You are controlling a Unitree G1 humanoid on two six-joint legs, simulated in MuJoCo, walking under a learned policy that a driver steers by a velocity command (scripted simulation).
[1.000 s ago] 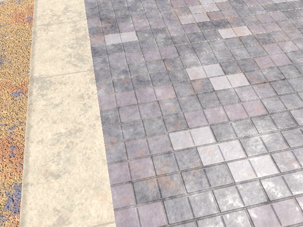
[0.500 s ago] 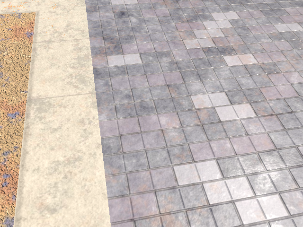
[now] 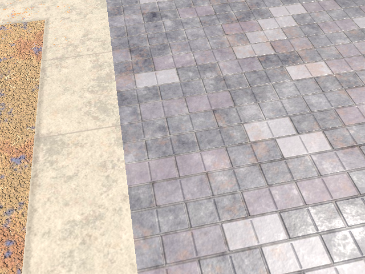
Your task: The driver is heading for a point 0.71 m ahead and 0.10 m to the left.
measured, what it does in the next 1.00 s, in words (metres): walks ahead: left foot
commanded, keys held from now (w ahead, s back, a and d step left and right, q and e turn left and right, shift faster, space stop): no key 0.66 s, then w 0.30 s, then w+q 0.04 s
